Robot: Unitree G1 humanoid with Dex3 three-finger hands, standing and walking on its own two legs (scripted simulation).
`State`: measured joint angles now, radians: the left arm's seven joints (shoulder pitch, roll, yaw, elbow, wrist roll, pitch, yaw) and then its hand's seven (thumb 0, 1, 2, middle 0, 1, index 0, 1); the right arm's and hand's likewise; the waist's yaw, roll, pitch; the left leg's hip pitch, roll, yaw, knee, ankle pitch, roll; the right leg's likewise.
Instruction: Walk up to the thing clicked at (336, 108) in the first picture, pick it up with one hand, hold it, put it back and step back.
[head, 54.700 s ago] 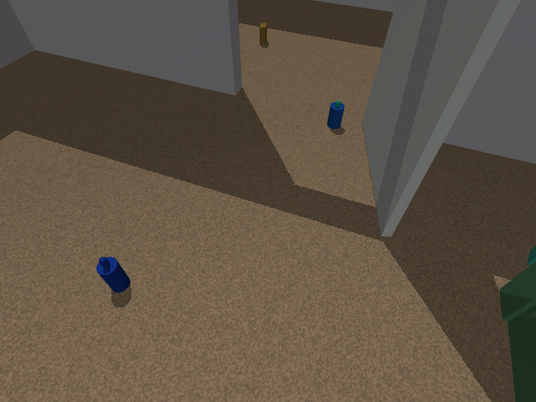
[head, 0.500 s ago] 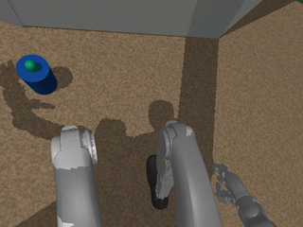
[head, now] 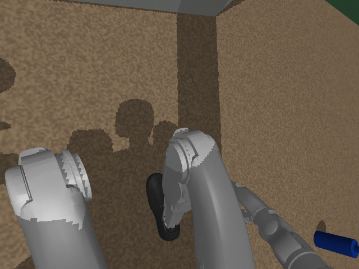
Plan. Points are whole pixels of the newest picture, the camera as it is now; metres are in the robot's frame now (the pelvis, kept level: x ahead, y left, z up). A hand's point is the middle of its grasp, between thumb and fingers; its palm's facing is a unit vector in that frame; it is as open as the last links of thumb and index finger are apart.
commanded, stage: close in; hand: left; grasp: from above
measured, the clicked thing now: out of the picture +0.47 +0.34 -0.21
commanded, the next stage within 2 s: rest palm in 0.38 s
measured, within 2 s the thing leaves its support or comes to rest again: neither
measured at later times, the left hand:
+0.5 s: hand out of the picture +0.42 +0.33 -0.17, palm faces +0.41 -0.91 +0.04, open 17.1 cm
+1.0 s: hand out of the picture +0.44 +0.33 -0.18, palm faces +0.47 -0.89 +0.02, open 15.3 cm
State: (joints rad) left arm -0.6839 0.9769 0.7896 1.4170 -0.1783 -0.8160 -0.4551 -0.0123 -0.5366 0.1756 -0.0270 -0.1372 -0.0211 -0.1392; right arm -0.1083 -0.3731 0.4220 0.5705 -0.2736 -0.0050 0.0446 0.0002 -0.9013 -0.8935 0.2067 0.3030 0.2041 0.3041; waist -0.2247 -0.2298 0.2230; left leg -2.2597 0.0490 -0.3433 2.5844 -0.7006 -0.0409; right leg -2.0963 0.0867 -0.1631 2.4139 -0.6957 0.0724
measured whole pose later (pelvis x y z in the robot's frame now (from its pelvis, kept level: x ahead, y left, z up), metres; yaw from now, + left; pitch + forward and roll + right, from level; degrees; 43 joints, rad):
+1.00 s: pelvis -0.01 +0.01 -0.01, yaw -3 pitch +13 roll -17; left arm -0.70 0.90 0.61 1.46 -0.11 -1.04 -0.04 -0.01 -0.21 0.26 -0.14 -0.15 -0.14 -0.15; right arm -0.16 -0.36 0.53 0.54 -0.36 0.08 0.12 0.00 -0.89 -0.89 0.21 0.30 0.20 0.30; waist -0.26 -0.28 0.30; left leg -2.23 0.05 -0.42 2.66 -0.70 -0.03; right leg -2.05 0.12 -0.21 2.42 -0.66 0.09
